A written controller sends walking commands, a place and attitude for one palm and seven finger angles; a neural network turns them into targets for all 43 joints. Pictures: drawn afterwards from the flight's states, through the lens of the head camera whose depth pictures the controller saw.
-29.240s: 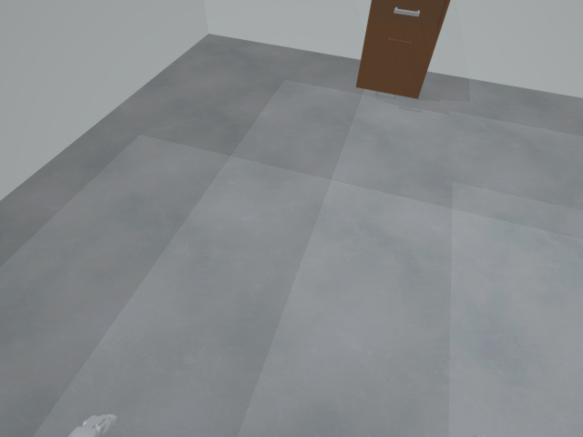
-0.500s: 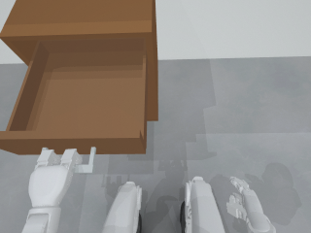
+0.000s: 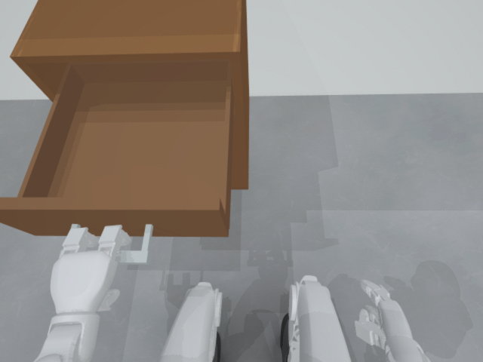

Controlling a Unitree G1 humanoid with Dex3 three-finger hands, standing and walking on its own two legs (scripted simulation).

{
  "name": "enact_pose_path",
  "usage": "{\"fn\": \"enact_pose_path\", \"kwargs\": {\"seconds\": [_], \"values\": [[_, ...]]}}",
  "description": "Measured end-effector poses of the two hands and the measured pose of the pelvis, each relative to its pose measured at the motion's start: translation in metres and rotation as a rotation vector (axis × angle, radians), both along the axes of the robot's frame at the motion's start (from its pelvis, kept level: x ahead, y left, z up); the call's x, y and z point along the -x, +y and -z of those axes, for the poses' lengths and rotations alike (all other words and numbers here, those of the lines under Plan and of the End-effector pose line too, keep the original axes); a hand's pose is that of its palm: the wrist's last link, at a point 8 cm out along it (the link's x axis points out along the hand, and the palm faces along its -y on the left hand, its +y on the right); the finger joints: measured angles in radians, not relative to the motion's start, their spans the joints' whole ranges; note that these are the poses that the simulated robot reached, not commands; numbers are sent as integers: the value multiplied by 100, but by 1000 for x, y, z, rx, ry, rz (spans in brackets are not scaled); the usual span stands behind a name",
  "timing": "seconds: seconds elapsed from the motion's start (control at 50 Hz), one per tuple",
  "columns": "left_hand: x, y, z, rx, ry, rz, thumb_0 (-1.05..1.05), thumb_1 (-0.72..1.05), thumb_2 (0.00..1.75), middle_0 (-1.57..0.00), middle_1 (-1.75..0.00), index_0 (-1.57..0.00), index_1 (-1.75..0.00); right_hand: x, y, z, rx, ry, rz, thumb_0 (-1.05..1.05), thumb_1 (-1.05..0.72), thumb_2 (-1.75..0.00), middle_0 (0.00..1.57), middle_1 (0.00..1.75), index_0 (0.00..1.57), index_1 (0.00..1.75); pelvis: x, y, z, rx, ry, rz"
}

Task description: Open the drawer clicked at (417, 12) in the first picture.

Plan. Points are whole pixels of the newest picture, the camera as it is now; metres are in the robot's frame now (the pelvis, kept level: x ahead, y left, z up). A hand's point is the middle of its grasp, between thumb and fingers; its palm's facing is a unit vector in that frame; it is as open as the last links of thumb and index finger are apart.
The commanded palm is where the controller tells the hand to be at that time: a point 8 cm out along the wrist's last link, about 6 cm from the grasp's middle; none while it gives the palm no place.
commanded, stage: open the thumb to release the handle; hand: left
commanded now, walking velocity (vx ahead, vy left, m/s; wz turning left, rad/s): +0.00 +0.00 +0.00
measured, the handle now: (108, 244) +0.30 +0.25 -0.04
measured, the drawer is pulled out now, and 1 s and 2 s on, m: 0.30 0.30 0.30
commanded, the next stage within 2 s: lift the hand off the handle in 0.08 s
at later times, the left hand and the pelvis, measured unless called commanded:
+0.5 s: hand (104, 271) +0.25 +0.26 -0.06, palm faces -0.06 -0.02 -1.00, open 13.7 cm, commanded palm +0.24 +0.25 -0.01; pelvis -0.01 +0.00 +0.00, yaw +0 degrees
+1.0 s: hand (90, 269) +0.25 +0.26 -0.02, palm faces -0.06 -0.05 -1.00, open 13.8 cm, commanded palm +0.24 +0.26 +0.03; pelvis +0.00 +0.01 +0.04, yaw -1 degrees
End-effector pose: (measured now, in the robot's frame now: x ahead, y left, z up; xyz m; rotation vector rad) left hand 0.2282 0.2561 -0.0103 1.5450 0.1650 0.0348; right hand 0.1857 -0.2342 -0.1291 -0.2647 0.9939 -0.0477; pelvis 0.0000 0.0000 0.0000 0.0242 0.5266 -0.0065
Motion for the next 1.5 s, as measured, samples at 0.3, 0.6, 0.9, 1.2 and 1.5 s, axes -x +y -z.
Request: {"fn": "enact_pose_path", "kwargs": {"seconds": [0.3,0.6,0.9,1.2,1.5], "values": [[0,-2,-2,-5,-39,3,0,-47,32,-31,-120,-32,-120,13,-4,3,8,-1,9,1,-90,-90,20,30,20,30,9,1,2,3,-15,-4],[-9,-1,-4,1,-15,12,0,-49,31,-31,-120,-34,-121,20,-5,-6,20,6,19,1,-90,-90,20,30,20,30,9,2,-5,8,-23,-6],[-8,6,-34,1,-29,-16,0,-49,31,-32,-120,-34,-121,14,-3,-36,23,-25,38,1,-90,-90,20,30,20,30,2,5,-28,13,-53,0],[-2,5,-59,11,-35,-16,0,-49,31,-32,-120,-32,-120,1,-1,-65,25,-56,32,1,-90,-90,20,30,20,30,-8,8,-47,19,-83,4],[-6,1,-81,20,-44,-8,0,-49,31,-32,-120,-33,-120,-7,2,-83,15,-77,28,1,-90,-90,20,30,20,30,-15,7,-63,21,-110,3]]}}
